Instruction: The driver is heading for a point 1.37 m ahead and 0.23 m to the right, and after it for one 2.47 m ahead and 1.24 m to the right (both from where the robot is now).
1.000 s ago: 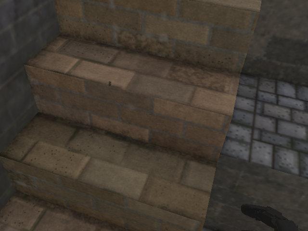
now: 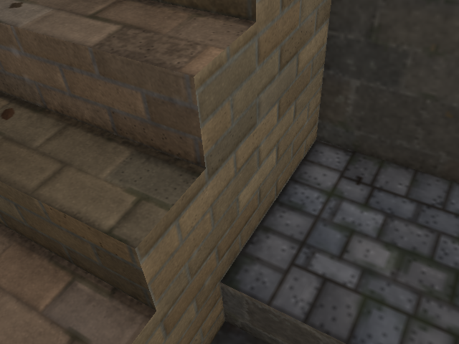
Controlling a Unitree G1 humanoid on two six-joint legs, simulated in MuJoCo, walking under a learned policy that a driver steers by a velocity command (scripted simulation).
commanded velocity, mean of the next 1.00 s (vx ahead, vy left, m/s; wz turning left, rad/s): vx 0.00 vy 0.00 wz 0.00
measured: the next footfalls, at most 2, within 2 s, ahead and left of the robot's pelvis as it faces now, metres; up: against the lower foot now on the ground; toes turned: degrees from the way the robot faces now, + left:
right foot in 0.28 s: +0.04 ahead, -0.29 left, +0.00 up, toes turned -15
left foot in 0.56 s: +0.20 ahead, -0.11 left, +0.00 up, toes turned -20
